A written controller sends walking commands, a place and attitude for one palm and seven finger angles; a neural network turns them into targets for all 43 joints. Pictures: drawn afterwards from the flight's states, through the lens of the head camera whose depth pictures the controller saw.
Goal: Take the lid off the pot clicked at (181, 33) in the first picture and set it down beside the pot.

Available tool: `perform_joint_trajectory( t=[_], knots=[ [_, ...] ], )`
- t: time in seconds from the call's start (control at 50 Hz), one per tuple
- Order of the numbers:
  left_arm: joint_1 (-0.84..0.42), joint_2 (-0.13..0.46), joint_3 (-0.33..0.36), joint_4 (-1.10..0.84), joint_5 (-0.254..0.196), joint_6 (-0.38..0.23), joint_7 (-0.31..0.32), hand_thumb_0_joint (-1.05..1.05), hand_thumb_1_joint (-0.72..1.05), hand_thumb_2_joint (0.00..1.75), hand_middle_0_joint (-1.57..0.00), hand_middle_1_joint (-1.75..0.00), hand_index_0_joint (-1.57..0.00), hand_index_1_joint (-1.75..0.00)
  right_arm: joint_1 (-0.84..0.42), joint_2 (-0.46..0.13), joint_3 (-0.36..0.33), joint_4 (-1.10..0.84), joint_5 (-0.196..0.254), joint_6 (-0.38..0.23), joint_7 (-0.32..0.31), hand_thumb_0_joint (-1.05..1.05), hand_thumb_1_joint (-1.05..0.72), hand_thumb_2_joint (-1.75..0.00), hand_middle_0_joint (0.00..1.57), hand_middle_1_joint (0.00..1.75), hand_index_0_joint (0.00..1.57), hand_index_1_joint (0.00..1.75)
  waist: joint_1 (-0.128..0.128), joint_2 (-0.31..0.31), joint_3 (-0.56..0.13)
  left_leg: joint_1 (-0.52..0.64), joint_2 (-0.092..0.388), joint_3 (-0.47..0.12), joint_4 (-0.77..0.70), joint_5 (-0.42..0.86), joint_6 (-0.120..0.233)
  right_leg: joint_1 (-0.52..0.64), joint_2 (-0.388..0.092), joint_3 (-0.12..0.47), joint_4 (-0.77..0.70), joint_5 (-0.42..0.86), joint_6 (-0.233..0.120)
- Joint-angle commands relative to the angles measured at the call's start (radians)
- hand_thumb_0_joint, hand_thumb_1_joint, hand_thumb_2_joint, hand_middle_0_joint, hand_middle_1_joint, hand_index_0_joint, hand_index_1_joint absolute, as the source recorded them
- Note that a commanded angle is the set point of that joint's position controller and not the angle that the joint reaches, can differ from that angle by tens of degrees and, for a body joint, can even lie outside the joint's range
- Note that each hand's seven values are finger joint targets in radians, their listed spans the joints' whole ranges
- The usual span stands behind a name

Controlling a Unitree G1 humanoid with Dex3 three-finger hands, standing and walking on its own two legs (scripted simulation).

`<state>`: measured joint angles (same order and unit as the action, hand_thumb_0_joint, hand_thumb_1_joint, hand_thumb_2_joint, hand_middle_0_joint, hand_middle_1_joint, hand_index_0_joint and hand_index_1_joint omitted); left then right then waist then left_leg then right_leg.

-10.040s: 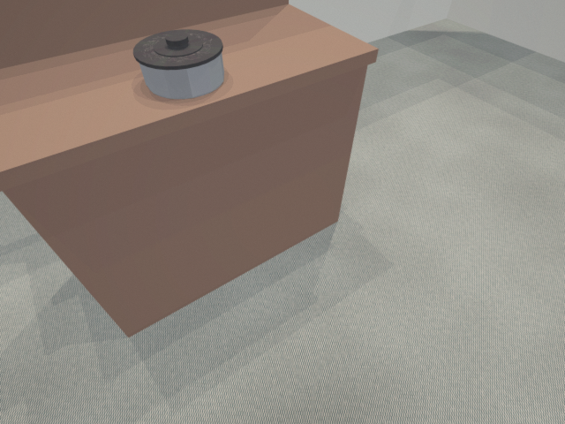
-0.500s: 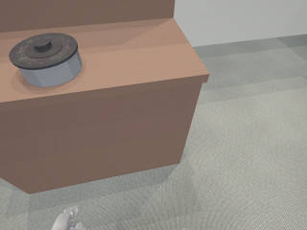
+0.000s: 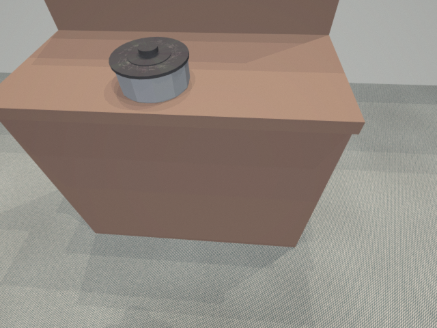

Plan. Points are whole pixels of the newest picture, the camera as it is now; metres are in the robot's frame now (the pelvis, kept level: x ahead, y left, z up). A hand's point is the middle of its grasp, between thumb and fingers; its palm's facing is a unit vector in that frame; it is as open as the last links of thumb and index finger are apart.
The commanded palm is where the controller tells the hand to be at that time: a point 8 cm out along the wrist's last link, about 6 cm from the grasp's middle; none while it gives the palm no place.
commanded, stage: take the last steps up to it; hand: left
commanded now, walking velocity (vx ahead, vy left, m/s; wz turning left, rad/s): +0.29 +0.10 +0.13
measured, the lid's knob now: (148, 48) +0.72 +0.26 +0.15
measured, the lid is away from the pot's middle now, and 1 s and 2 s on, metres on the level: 0.00 0.00 0.00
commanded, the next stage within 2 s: come to a stop and stand still in 0.56 s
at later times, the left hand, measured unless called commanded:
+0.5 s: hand (127, 300) +0.19 +0.23 -0.17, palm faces +0.03 -0.97 -0.22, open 7.4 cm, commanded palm none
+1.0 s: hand (128, 268) +0.26 +0.25 -0.17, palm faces +0.09 -0.96 -0.26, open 7.3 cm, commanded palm none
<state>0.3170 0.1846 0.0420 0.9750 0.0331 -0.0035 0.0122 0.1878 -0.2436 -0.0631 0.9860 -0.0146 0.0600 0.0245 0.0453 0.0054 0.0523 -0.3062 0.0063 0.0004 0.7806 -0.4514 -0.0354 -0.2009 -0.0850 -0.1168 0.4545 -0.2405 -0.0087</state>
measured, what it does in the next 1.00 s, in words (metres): walks ahead: left foot, then right foot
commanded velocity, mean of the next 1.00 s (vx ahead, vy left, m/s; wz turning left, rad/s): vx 0.06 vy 0.04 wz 0.01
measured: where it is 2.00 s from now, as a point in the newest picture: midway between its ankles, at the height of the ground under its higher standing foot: outside the picture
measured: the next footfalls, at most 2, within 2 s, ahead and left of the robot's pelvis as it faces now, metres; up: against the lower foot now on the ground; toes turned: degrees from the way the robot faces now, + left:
left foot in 0.10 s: +0.02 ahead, +0.14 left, +0.00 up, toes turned +3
right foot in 0.56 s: +0.30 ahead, -0.05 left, +0.00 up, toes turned -4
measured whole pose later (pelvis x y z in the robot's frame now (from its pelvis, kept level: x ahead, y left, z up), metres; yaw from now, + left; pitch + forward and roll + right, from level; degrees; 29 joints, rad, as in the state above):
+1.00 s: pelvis +0.22 +0.06 -0.01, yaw +1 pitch -1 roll +1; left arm 0.22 0.17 0.05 0.99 0.03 0.02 0.04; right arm 0.15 -0.18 -0.06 1.01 0.00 0.04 -0.02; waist 0.03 0.02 0.08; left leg -0.38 0.02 0.02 0.76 -0.36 -0.05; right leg -0.30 -0.05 -0.08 0.54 -0.23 -0.02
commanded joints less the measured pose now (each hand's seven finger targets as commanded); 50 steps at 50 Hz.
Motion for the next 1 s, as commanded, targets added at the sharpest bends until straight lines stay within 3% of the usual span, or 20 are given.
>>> perform_joint_trajectory(
  t=[0.0,0.04,0.06,0.08,0.1,0.14,0.2,0.32,0.42,0.46,0.5,0.52,0.54,0.56,0.58,0.62,0.7,0.76,0.9,0.98],
  knots=[
    [0.007,0.230,0.064,-0.028,-0.001,-0.021,0.004,0.00,0.90,0.90,-0.20,-0.30,-0.20,-0.30,0.022,-0.030,0.003,-0.075,0.000,-0.055,0.001,0.00,-0.90,-0.90,0.20,0.30,0.20,0.30,-0.023,-0.184,-0.041,0.093,-0.019,0.054,-0.257,0.058,0.029,-0.005,-0.226,0.232,-0.173,-0.147,-0.118],
    [-0.014,0.192,0.053,-0.029,-0.013,-0.011,-0.003,0.00,0.90,0.90,-0.20,-0.30,-0.20,-0.30,0.138,-0.076,-0.008,-0.035,0.002,-0.067,-0.014,0.00,-0.90,-0.90,0.20,0.30,0.20,0.30,-0.081,-0.031,-0.063,0.391,0.004,0.015,-0.425,0.116,0.049,-0.242,-0.131,0.117,-0.010,-0.267,-0.044],
    [-0.033,0.129,0.041,-0.050,-0.018,-0.002,-0.010,0.00,0.90,0.90,-0.20,-0.30,-0.20,-0.30,0.208,-0.167,-0.032,-0.023,-0.009,-0.068,-0.024,0.00,-0.90,-0.90,0.20,0.30,0.20,0.30,-0.128,0.247,-0.048,0.465,0.219,-0.285,-0.532,-0.103,0.125,-0.450,-0.011,0.002,0.248,-0.343,0.006],
    [-0.095,0.104,0.027,-0.088,-0.010,-0.006,-0.011,0.00,0.90,0.90,-0.20,-0.30,-0.20,-0.30,0.273,-0.218,-0.037,-0.020,-0.011,-0.064,-0.028,0.00,-0.90,-0.90,0.20,0.30,0.20,0.30,-0.151,0.335,0.002,0.397,0.348,-0.460,-0.639,-0.158,0.211,-0.541,0.035,-0.014,0.453,-0.360,0.020],
    [-0.138,0.115,0.029,-0.099,-0.007,-0.011,-0.015,0.00,0.90,0.90,-0.20,-0.30,-0.20,-0.30,0.241,-0.209,-0.029,-0.022,-0.012,-0.062,-0.033,0.00,-0.90,-0.90,0.20,0.30,0.20,0.30,-0.139,0.212,0.079,0.300,0.366,-0.444,-0.664,-0.174,0.256,-0.566,-0.007,0.055,0.548,-0.311,0.005],
    [-0.081,0.118,0.029,-0.049,-0.001,-0.010,-0.025,0.00,0.90,0.90,-0.20,-0.30,-0.20,-0.30,0.153,-0.119,-0.002,-0.034,-0.005,-0.080,-0.040,0.00,-0.90,-0.90,0.20,0.30,0.20,0.30,-0.079,0.190,0.066,0.241,0.274,-0.338,-0.651,-0.096,0.227,-0.522,-0.028,0.084,0.626,-0.169,-0.001],
    [-0.031,0.102,0.019,-0.006,-0.003,-0.013,-0.031,0.00,0.90,0.90,-0.20,-0.30,-0.20,-0.30,0.150,-0.080,0.016,-0.028,0.000,-0.108,-0.042,0.00,-0.90,-0.90,0.20,0.30,0.20,0.30,-0.045,0.081,0.094,0.234,0.201,-0.205,-0.639,0.241,0.216,-0.490,-0.028,0.078,0.646,-0.036,0.019],
    [-0.105,0.087,0.013,-0.040,-0.013,-0.010,-0.025,0.00,0.90,0.90,-0.20,-0.30,-0.20,-0.30,0.245,-0.067,0.017,0.033,0.005,-0.132,-0.053,0.00,-0.90,-0.90,0.20,0.30,0.20,0.30,-0.052,0.060,0.074,0.349,0.223,-0.144,-0.603,0.591,0.253,-0.538,-0.034,0.062,0.535,-0.006,0.042],
    [-0.217,0.052,0.007,-0.083,-0.019,-0.022,-0.026,0.00,0.90,0.90,-0.20,-0.30,-0.20,-0.30,0.312,-0.052,0.022,0.086,-0.005,-0.133,-0.059,0.00,-0.90,-0.90,0.20,0.30,0.20,0.30,-0.083,0.093,0.104,0.336,0.218,-0.104,-0.541,0.755,0.229,-0.431,0.000,0.019,0.311,-0.005,0.008],
    [-0.171,0.055,0.012,-0.077,-0.021,-0.029,-0.024,0.00,0.90,0.90,-0.20,-0.30,-0.20,-0.30,0.298,-0.064,0.021,0.098,-0.007,-0.132,-0.061,0.00,-0.90,-0.90,0.20,0.30,0.20,0.30,-0.052,0.078,0.076,0.293,0.223,-0.087,-0.472,0.872,0.217,-0.279,0.030,0.007,0.229,-0.020,-0.016],
    [0.032,0.079,0.024,-0.012,-0.016,-0.042,-0.018,0.00,0.90,0.90,-0.20,-0.30,-0.20,-0.30,0.282,-0.078,0.018,0.105,0.002,-0.130,-0.061,0.00,-0.90,-0.90,0.20,0.30,0.20,0.30,0.036,0.042,-0.028,0.243,0.173,-0.039,-0.247,0.948,0.169,0.003,0.080,-0.017,0.120,0.090,-0.030],
    [0.170,0.126,0.039,0.029,-0.011,-0.056,-0.012,0.00,0.90,0.90,-0.20,-0.30,-0.20,-0.30,0.277,-0.064,0.017,0.101,0.011,-0.134,-0.055,0.00,-0.90,-0.90,0.20,0.30,0.20,0.30,0.090,-0.008,-0.117,0.130,0.118,-0.012,-0.051,0.805,0.133,0.220,0.022,0.068,0.078,0.164,-0.055],
    [0.260,0.227,0.062,0.049,-0.004,-0.067,0.002,0.00,0.90,0.90,-0.20,-0.30,-0.20,-0.30,0.344,-0.009,0.019,0.089,0.023,-0.135,-0.046,0.00,-0.90,-0.90,0.20,0.30,0.20,0.30,0.095,-0.244,-0.237,-0.106,-0.039,0.043,0.263,0.244,0.076,0.436,-0.267,0.480,-0.017,0.331,-0.169],
    [0.256,0.262,0.065,0.055,-0.027,-0.060,0.002,0.00,0.90,0.90,-0.20,-0.30,-0.20,-0.30,0.347,-0.015,0.013,0.080,0.021,-0.125,-0.052,0.00,-0.90,-0.90,0.20,0.30,0.20,0.30,0.057,-0.215,-0.251,-0.156,-0.059,-0.021,0.496,-0.124,0.068,0.363,-0.410,0.666,-0.134,0.392,-0.253],
    [0.146,0.224,0.062,0.025,-0.033,-0.054,0.005,0.00,0.90,0.90,-0.20,-0.30,-0.20,-0.30,0.322,-0.019,0.009,0.088,0.017,-0.116,-0.052,0.00,-0.90,-0.90,0.20,0.30,0.20,0.30,0.028,-0.081,-0.143,-0.180,0.005,-0.065,0.540,-0.063,0.075,0.233,-0.381,0.592,-0.181,0.190,-0.266],
    [-0.004,0.142,0.038,-0.007,-0.027,-0.058,0.009,0.00,0.90,0.90,-0.20,-0.30,-0.20,-0.30,0.244,0.024,0.015,0.078,0.002,-0.099,-0.038,0.00,-0.90,-0.90,0.20,0.30,0.20,0.30,-0.022,-0.067,-0.009,-0.185,0.063,-0.062,0.517,0.064,0.066,-0.032,-0.294,0.454,-0.232,0.042,-0.199],
    [-0.102,0.083,0.015,-0.019,-0.018,-0.050,0.021,0.00,0.90,0.90,-0.20,-0.30,-0.20,-0.30,0.289,0.079,0.027,0.097,0.000,-0.046,-0.042,0.00,-0.90,-0.90,0.20,0.30,0.20,0.30,-0.093,-0.082,-0.004,-0.042,0.070,-0.026,0.299,0.112,0.009,-0.220,-0.197,0.176,-0.217,0.377,-0.148],
    [-0.082,0.118,0.027,-0.019,-0.014,-0.036,0.027,0.00,0.90,0.90,-0.20,-0.30,-0.20,-0.30,0.253,0.078,0.019,0.080,0.010,-0.027,-0.043,0.00,-0.90,-0.90,0.20,0.30,0.20,0.30,-0.076,-0.083,-0.056,-0.053,0.043,0.004,0.195,0.131,-0.014,-0.142,-0.180,0.131,-0.136,0.564,-0.158],
    [-0.059,0.167,0.049,-0.031,-0.003,0.004,0.032,0.00,0.90,0.90,-0.20,-0.30,-0.20,-0.30,0.076,0.031,-0.006,-0.002,0.011,-0.024,-0.044,0.00,-0.90,-0.90,0.20,0.30,0.20,0.30,-0.024,-0.208,-0.051,-0.078,0.010,0.015,0.064,0.045,-0.026,-0.031,-0.208,0.201,-0.062,0.624,-0.193],
    [-0.090,0.166,0.051,-0.042,-0.011,0.017,0.035,0.00,0.90,0.90,-0.20,-0.30,-0.20,-0.30,0.115,0.026,-0.008,0.006,0.015,-0.042,-0.045,0.00,-0.90,-0.90,0.20,0.30,0.20,0.30,-0.064,-0.207,-0.094,0.103,0.005,0.028,-0.268,0.259,-0.013,-0.048,-0.154,0.185,0.045,0.499,-0.122]
  ],
)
